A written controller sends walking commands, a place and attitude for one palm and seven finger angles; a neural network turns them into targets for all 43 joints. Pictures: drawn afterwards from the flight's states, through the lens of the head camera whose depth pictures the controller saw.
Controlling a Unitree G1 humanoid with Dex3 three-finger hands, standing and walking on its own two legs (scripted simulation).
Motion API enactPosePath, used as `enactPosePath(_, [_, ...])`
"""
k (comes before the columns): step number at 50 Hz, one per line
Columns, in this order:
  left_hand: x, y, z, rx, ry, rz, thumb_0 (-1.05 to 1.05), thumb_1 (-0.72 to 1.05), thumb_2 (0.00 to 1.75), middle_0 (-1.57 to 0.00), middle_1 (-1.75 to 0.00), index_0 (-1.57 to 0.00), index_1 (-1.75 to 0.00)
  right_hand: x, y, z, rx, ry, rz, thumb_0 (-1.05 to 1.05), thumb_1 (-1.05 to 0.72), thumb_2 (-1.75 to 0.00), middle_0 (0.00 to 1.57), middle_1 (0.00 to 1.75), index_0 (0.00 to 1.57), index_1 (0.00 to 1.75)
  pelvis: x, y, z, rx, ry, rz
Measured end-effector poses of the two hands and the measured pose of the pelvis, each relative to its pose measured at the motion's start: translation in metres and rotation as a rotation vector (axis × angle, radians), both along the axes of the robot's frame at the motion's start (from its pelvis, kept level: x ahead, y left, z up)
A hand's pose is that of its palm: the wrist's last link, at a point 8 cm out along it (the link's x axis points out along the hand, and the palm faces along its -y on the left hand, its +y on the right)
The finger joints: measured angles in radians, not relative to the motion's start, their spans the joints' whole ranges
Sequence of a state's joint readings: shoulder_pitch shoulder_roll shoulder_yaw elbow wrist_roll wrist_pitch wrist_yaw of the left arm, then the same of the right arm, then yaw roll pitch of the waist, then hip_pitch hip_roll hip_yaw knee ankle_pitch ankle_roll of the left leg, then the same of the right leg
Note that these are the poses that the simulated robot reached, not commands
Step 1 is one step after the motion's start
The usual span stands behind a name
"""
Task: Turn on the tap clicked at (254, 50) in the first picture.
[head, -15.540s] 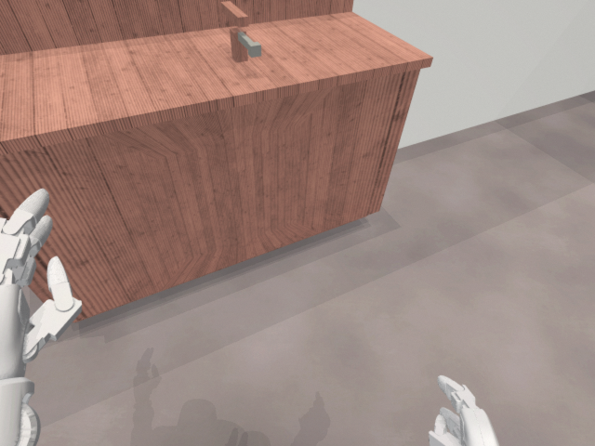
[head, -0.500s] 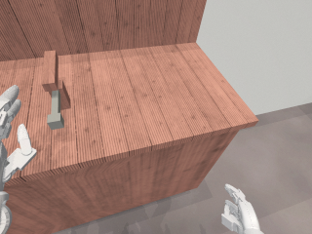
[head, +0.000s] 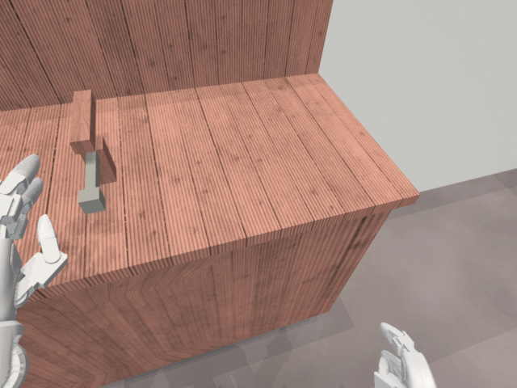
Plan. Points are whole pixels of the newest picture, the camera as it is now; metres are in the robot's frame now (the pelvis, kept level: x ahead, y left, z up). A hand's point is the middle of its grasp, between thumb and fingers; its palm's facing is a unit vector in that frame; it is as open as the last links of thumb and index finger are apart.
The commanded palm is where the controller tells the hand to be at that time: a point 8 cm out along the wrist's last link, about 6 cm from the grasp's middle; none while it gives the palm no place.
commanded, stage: come to a stop and stand still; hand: left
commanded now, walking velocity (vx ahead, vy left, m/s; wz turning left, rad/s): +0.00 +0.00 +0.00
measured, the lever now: (92, 200) +0.34 +0.28 +0.10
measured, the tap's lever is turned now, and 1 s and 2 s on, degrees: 0 0 0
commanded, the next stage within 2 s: look again from close up in 0.78 s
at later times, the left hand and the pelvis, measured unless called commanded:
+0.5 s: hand (63, 245) +0.24 +0.26 +0.14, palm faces +0.39 -0.84 -0.39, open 7.4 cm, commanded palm +0.17 +0.28 +0.17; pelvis +0.01 +0.00 -0.01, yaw -1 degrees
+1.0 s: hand (51, 249) +0.23 +0.26 +0.15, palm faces +0.38 -0.86 -0.33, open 7.4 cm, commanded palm +0.17 +0.30 +0.17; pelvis +0.00 +0.02 +0.00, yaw -1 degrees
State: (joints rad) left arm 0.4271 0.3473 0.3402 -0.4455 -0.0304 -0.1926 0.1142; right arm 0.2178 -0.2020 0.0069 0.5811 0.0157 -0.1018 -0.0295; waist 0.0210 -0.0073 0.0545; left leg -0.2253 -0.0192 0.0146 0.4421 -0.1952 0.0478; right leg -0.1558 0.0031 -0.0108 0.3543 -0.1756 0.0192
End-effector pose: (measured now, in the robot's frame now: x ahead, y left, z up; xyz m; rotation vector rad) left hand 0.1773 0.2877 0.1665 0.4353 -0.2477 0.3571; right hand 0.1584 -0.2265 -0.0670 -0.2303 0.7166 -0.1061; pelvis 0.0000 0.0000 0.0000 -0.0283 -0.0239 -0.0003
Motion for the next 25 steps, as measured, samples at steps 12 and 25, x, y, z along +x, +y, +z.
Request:
enactPosePath(12, [0.032,0.008,0.034,0.108,-0.111,-0.009,0.02,0.90,0.90,-0.20,-0.30,-0.20,-0.30,0.007,0.004,-0.011,0.080,-0.029,0.021,0.02,-0.90,-0.90,0.20,0.30,0.20,0.30,-0.005,0.003,-0.006,0.007,0.012,-0.032])
enactPosePath(25, [0.020,0.012,-0.009,0.016,0.018,0.012,0.02,0.89,0.90,-0.22,-0.30,-0.22,-0.30,0.005,0.001,-0.004,-0.007,0.018,0.016,0.02,-0.90,-0.90,0.20,0.30,0.20,0.30,0.006,-0.001,-0.005,0.004,0.003,-0.018])
